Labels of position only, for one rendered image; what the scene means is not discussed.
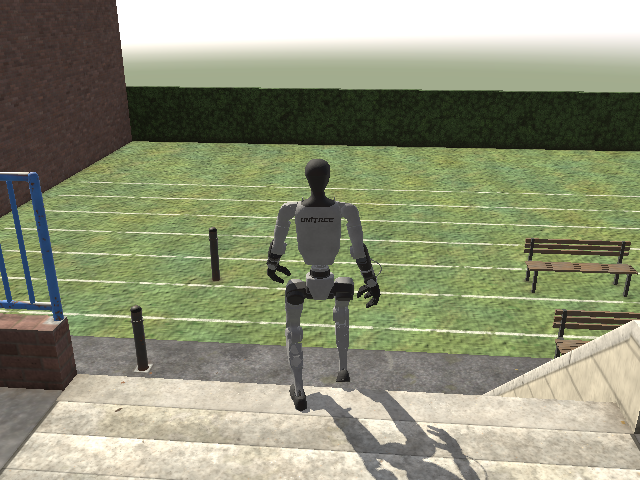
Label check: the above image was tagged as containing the robot left foot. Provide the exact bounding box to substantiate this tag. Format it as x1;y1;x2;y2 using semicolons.
289;384;307;411

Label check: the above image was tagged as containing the right robot forearm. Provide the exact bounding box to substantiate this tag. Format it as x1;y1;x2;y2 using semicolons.
356;243;377;288

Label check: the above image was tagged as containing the robot left shin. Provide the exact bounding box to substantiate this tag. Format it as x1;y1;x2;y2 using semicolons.
285;327;304;397

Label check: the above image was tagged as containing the robot left hand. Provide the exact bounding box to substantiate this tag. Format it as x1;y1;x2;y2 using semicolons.
267;263;291;284

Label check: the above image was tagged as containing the left robot upper arm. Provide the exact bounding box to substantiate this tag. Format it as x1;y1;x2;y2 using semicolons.
271;202;298;255

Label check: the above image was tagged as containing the right robot upper arm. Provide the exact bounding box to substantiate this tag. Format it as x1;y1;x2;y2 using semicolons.
339;202;366;259

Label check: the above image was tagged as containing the robot right hand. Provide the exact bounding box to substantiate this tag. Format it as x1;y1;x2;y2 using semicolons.
357;283;381;308

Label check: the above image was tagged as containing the left robot forearm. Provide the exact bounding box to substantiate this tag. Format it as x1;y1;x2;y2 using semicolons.
266;239;282;270

